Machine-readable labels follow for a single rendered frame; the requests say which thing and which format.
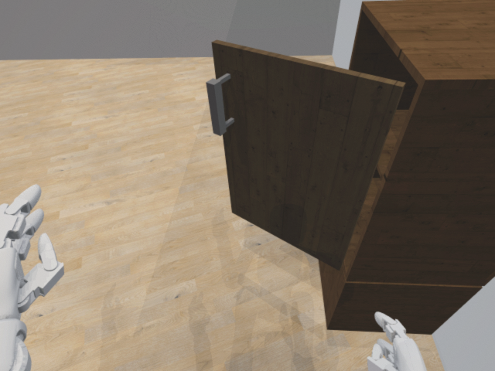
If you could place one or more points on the handle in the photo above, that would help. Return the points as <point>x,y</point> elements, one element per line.
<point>215,97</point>

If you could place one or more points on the robot left hand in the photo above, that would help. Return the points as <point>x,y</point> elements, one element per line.
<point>17,228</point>

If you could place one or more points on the left robot forearm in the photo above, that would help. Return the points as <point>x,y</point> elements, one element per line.
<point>14,355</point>

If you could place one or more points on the cupboard door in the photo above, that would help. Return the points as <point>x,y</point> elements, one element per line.
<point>304,145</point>

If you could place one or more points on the robot right hand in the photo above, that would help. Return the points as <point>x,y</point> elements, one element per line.
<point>403,355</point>

